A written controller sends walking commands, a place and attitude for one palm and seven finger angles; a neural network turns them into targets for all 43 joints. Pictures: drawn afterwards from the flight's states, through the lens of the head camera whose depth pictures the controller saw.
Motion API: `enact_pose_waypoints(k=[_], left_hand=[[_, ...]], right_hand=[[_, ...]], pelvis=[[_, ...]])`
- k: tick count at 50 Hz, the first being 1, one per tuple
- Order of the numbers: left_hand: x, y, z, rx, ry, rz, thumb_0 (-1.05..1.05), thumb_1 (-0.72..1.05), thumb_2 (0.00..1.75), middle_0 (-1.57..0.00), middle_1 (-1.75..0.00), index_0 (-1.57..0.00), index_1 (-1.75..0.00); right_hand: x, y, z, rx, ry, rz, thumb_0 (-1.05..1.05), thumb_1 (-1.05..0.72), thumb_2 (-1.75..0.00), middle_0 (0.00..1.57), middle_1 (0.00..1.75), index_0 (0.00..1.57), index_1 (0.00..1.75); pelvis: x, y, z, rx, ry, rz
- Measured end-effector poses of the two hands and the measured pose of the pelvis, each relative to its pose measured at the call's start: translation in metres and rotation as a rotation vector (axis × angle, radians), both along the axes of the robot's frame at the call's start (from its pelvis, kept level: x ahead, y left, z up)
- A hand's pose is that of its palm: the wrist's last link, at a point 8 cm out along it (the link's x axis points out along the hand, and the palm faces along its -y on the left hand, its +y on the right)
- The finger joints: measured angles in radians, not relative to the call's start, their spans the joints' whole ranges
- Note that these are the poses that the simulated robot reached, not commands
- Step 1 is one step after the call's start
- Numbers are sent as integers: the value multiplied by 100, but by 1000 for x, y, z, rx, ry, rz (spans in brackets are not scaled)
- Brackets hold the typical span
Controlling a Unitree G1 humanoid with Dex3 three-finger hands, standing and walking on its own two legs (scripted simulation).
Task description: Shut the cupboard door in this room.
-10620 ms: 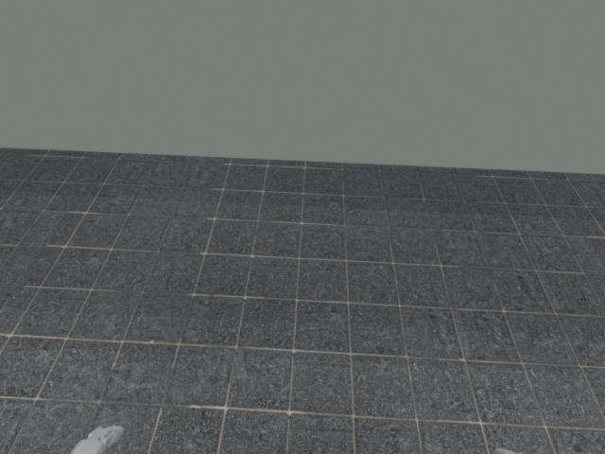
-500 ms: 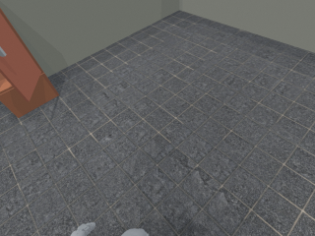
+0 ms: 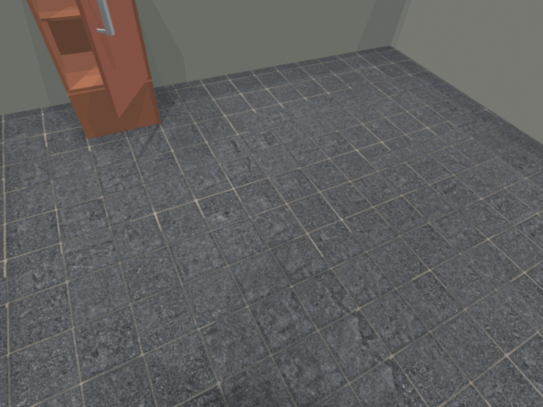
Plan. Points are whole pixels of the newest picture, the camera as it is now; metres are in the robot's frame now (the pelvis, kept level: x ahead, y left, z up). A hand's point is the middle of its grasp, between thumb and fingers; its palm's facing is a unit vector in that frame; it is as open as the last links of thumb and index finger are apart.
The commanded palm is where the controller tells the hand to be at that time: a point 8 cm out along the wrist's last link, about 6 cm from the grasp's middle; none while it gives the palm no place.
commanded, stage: turn or walk to find it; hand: left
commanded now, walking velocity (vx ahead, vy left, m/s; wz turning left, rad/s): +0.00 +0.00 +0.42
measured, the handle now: (99, 14) +1.29 +0.78 -0.03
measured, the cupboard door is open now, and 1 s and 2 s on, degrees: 56 56 56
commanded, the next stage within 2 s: stand and wait in 0.10 s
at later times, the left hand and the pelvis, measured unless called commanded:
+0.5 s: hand out of the picture +0.00 +0.16 -0.15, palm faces +0.14 -0.96 -0.26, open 7.3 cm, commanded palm none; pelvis -0.04 -0.03 +0.00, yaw +6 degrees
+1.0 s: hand out of the picture -0.11 +0.24 -0.16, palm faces +0.34 -0.91 -0.22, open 7.4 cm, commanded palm none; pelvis -0.09 +0.02 +0.01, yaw +18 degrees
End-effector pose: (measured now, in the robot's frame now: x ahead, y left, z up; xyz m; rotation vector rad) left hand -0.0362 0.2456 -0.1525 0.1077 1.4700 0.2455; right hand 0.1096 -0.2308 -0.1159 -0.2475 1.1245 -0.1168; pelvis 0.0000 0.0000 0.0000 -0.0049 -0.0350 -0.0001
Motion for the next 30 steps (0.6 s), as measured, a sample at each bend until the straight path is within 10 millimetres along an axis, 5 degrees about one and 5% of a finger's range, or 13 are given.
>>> enact_pose_waypoints(k=[7, 18, 23, 30], left_hand=[[12, 4, 9, -15, -59, 0, 0, 91, 90, -20, -30, -20, -30], [42, -23, 21, 46, -197, -46, 0, 91, 90, -20, -30, -20, -30], [28, -38, 31, 59, -226, -29, 0, 91, 90, -20, -30, -20, -30], [-8, -36, 30, 59, -195, 37, 0, 91, 90, -20, -30, -20, -30]], right_hand=[[-11, 25, 2, 39, -5, -7, 0, -92, -90, 20, 30, 20, 30], [-90, -14, -33, 74, 153, -73, 0, -92, -90, 20, 30, 20, 30], [-124, -29, -38, 82, 253, -76, 1, -92, -90, 20, 30, 20, 30], [-146, -36, -33, 61, 313, -46, 1, -91, -90, 20, 30, 20, 30]], pelvis=[[-8, 10, 9, -9, -5, 24], [-30, -16, -1, 31, 2, 60], [-40, -27, 3, 30, -6, 95], [-58, -27, 5, 26, -3, 157]])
